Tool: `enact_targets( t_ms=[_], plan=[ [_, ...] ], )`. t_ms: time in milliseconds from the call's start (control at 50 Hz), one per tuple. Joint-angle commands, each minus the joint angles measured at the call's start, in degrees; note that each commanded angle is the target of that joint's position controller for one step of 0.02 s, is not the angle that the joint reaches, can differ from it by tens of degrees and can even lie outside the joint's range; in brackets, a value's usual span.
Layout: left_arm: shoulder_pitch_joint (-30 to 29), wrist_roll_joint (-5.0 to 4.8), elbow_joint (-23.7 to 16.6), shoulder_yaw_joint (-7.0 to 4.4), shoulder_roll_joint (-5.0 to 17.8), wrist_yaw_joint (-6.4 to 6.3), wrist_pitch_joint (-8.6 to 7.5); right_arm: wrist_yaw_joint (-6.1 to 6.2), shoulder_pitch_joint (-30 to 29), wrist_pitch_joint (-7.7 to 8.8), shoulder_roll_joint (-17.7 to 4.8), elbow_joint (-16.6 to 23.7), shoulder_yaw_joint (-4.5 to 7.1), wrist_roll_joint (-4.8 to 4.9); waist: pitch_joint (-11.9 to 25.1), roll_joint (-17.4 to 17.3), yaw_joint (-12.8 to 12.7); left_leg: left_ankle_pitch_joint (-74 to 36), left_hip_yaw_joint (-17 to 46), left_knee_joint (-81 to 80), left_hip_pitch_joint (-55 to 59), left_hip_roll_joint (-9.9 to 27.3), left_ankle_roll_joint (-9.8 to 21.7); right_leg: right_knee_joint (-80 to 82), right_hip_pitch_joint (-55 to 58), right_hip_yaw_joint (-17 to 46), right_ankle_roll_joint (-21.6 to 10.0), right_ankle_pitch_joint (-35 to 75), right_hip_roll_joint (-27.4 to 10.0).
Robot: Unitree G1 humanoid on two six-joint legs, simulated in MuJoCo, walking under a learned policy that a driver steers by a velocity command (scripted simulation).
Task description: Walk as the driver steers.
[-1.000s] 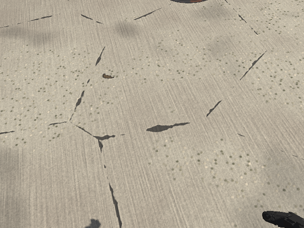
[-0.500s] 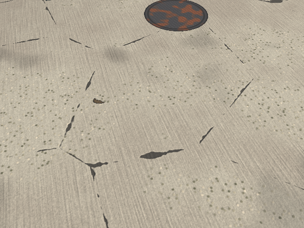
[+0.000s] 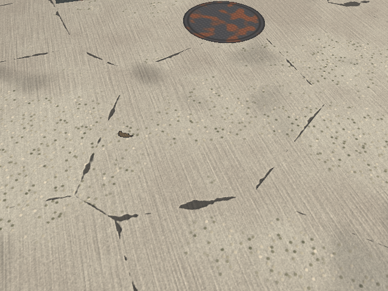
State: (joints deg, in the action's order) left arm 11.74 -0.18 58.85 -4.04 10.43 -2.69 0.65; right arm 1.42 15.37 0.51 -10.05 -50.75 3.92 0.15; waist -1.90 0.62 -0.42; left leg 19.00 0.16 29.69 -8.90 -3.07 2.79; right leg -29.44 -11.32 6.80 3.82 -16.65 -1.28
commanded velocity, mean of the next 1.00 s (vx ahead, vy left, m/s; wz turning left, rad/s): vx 0.15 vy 0.00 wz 0.00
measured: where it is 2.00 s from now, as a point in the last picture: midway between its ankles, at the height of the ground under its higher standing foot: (213, 250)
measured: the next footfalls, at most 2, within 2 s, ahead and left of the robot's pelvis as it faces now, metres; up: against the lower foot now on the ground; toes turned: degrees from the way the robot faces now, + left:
right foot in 0.82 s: +0.13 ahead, -0.15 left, +0.00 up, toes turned -1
left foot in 1.32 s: +0.50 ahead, +0.07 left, +0.00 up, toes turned +2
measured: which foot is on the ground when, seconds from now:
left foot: down 0.00-0.82, up 0.84-1.00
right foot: down 0.00-0.54, up 0.56-0.80, down 0.82-1.00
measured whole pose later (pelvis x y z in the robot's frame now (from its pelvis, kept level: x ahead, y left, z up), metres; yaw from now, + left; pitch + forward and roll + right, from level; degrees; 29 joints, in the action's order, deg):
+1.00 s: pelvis +0.13 -0.07 +0.01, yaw +1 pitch +1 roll +0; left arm 21.1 -0.1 61.0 -2.6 9.8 1.0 -5.7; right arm 0.8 14.1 4.7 -14.5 -52.9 4.7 1.6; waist 1.5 -2.7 -1.3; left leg 11.0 0.9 65.4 -33.7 4.4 3.4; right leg -22.3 -8.6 -2.9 -3.5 -15.2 2.6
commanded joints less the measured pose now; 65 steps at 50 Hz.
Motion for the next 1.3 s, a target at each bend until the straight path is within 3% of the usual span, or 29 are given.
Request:
enact_targets(
  t_ms=[20, 480, 520, 540, 580, 620, 660, 700, 760, 800, 820, 840, 860, 880, 900, 920, 960, 1000, 1060, 1120, 1220, 1260, 1300],
  plan=[
    [1.41, -0.02, -0.68, -0.90, 5.13, -0.30, -0.37, 0.25, 1.76, 0.52, -5.43, 0.98, 1.06, 0.06, 0.23, -0.69, -0.10, -18.68, 4.35, -5.63, -1.21, 4.88, -0.56, 2.87, 0.68, -0.59, -1.19, 12.54, -0.76],
    [4.43, -0.15, 3.39, -0.46, 4.50, -0.89, -0.63, 0.46, 3.56, 0.05, -5.18, -5.50, 0.30, 0.12, -1.45, -0.82, 0.28, -14.09, 5.02, -8.39, -1.47, 4.55, -0.29, 4.89, -0.24, -2.01, -0.50, 10.40, -0.99],
    [4.86, -0.26, 3.60, -0.29, 3.63, -1.09, -0.45, 0.74, 4.52, -0.20, -5.81, -6.03, 0.53, 0.31, -0.87, -2.28, 0.78, 2.40, 6.39, -10.93, -1.76, 4.63, 0.94, 2.23, -1.26, -4.68, -0.64, 2.21, 1.04],
    [3.52, -0.58, 2.89, -0.35, 3.69, -1.21, -0.53, 0.91, 5.27, -0.33, -7.75, -5.95, 1.18, 0.78, -1.85, -4.44, 1.80, 14.97, 9.48, -12.99, -2.15, 6.08, 3.16, -2.45, -4.48, -7.13, -0.97, -4.41, 2.88],
    [-1.65, -1.11, -0.16, -0.30, 4.33, -1.01, -1.71, 0.96, 9.06, 0.09, -11.33, -6.03, 2.31, 1.24, -6.85, -9.60, 4.61, 31.38, 23.94, -19.99, -2.26, 15.70, 9.97, -12.44, -16.24, -8.29, -2.48, -11.10, 1.84],
    [-6.23, -2.06, -2.93, -0.34, 4.45, -0.21, -3.70, 1.17, 10.10, 1.85, -11.62, -5.84, 2.53, 0.56, -10.54, -9.78, 5.56, 26.62, 32.80, -23.11, 0.57, 21.86, 14.59, -23.43, -27.66, -3.95, -4.20, -13.87, -2.34],
    [-5.28, -2.10, -2.94, -0.54, 4.72, 0.58, -5.30, 1.06, 7.83, 2.90, -10.17, -4.92, 2.22, 0.96, -8.81, -5.97, 3.93, 17.39, 28.51, -21.39, 4.63, 21.09, 13.30, -21.28, -30.36, -3.48, -5.68, -11.47, -4.34],
    [-4.82, -1.70, -2.54, -0.79, 4.67, 1.35, -6.02, 0.75, 6.30, 2.90, -10.32, -4.50, 2.27, 1.39, -5.57, -5.45, 3.18, 8.72, 19.98, -19.99, 1.69, 17.20, 10.42, -13.92, -21.75, -6.02, -5.38, -6.67, -3.02],
    [1.03, -1.80, -0.75, -0.72, 3.27, 2.29, -5.69, 0.21, 4.64, 2.57, -11.71, -4.42, 2.61, 2.17, -2.58, -5.67, -0.57, 6.62, 11.86, -15.83, -10.13, 13.48, 8.42, -4.95, -2.92, -11.12, -4.21, 3.00, 1.17],
    [8.75, -1.91, 1.69, -1.59, 4.37, 1.94, -5.15, 0.07, 4.56, 2.85, -10.33, -4.27, 1.97, 1.98, -0.30, -3.83, -4.38, 4.91, 10.04, -8.79, -17.12, 11.33, 6.69, -2.30, 9.46, -12.48, -4.15, 2.64, 3.79],
    [15.99, -2.09, 2.88, -2.57, 6.91, 1.50, -5.35, -0.17, 2.21, 3.36, -7.92, -3.36, 1.06, 1.37, 1.88, 0.38, -8.34, -0.77, 6.10, 4.71, -23.13, 8.36, 3.66, 1.66, 17.93, -4.87, -6.50, -0.99, -1.13],
    [22.63, -0.88, 3.41, -3.83, 14.27, 1.58, -5.76, -0.43, 1.24, 4.23, -3.08, -0.73, -0.12, 0.92, 5.59, 16.67, -8.59, 5.46, -2.58, 29.47, -33.51, 1.58, -0.37, 12.35, 24.31, 21.67, -14.16, -8.59, -16.50],
    [23.26, 0.59, 4.06, -2.91, 13.06, 2.73, -6.73, -0.51, 1.18, 5.09, -5.21, 0.47, 0.47, 2.29, 6.25, 14.65, -7.03, 12.79, 4.50, 41.36, -40.22, 0.66, 0.28, 19.18, 22.91, 40.13, -20.53, -20.12, -22.34],
    [16.53, 0.12, 2.28, -1.90, 10.98, 3.34, -7.41, -0.71, 0.64, 5.67, -7.63, 1.10, 0.87, 3.36, -0.21, 8.32, -4.22, 7.70, 6.35, 46.11, -45.61, 4.50, 1.80, 19.41, 18.74, 36.09, -19.94, -23.20, -22.35],
    [10.95, -0.40, 0.23, -0.90, 8.34, 3.84, -7.70, -0.79, 0.08, 5.90, -8.49, 1.05, 0.92, 3.06, -2.59, 5.13, -2.61, 0.99, 5.76, 45.80, -44.84, 6.98, 2.63, 19.31, 14.40, 27.54, -17.64, -18.64, -19.02],
    [6.64, -0.38, -1.22, -0.28, 7.66, 4.15, -7.63, -0.52, 0.71, 5.82, -8.36, 0.35, 1.13, 2.16, -2.87, 2.65, -0.54, -4.37, 5.50, 42.59, -41.73, 8.92, 2.56, 19.59, 10.21, 20.64, -15.49, -10.90, -16.36],
    [5.77, 0.16, -1.30, 0.71, 5.83, 3.91, -7.05, -0.48, 0.73, 4.83, -8.95, -0.06, 1.68, 1.27, -2.77, 4.61, 0.78, -9.57, 4.08, 36.42, -35.11, 10.97, 1.15, 20.45, 4.82, 9.47, -12.64, 2.76, -11.60],
    [10.58, 0.26, 0.25, 0.93, 6.23, 3.13, -6.71, -0.76, -1.20, 4.15, -7.54, 0.39, 1.45, 0.84, -2.38, 4.28, 0.06, -13.31, 1.88, 33.50, -34.89, 10.59, -0.51, 20.42, 5.22, 4.28, -12.90, 15.35, -9.96],
    [13.37, 0.03, 0.75, 0.99, 7.67, 1.95, -6.39, -1.14, -9.06, 3.99, -6.00, 3.74, 0.73, 0.40, -2.38, 3.17, -1.28, -18.31, 0.64, 24.19, -37.08, 10.00, -1.94, 20.56, 7.11, 0.47, -13.13, 26.48, -9.35],
    [14.77, -0.07, 0.68, 1.09, 8.26, 1.38, -5.98, -1.80, -16.49, 4.21, -4.88, 6.15, -0.18, 0.98, -3.19, 3.04, -3.02, -24.86, -0.50, 12.11, -33.45, 8.15, -2.30, 21.75, 7.00, -2.11, -12.25, 24.32, -8.25],
    [18.34, -0.79, 2.10, 0.59, 8.92, 1.53, -5.40, -3.36, -24.28, 4.66, -5.50, 9.23, -0.98, 1.46, -6.06, 3.36, -4.23, -23.05, -1.00, 3.40, -32.55, 6.50, -0.59, 20.18, 13.82, -2.75, -13.22, 25.08, -11.48],
    [18.01, -0.81, 2.21, 0.16, 9.59, 1.49, -5.05, -4.18, -24.71, 5.17, -6.57, 9.99, -0.84, 1.62, -5.14, 4.00, -2.78, -18.68, -1.59, 1.39, -30.18, 5.51, 1.56, 16.52, 17.26, -3.19, -12.74, 32.34, -12.97],
    [16.28, -0.54, 1.45, -0.41, 11.47, 1.47, -4.68, -4.33, -17.17, 5.48, -9.91, 8.34, 0.59, 1.39, 1.27, 6.28, 1.87, -14.73, -4.09, 0.99, -16.77, 1.65, 3.94, 7.21, 18.18, -3.95, -11.63, 52.43, -12.66]
  ],
)
Keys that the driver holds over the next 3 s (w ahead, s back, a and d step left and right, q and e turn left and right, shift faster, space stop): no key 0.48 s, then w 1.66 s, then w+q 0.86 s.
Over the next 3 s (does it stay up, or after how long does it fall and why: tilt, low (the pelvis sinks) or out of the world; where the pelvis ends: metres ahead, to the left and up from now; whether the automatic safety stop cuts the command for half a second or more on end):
stays up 1.27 0.01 -0.01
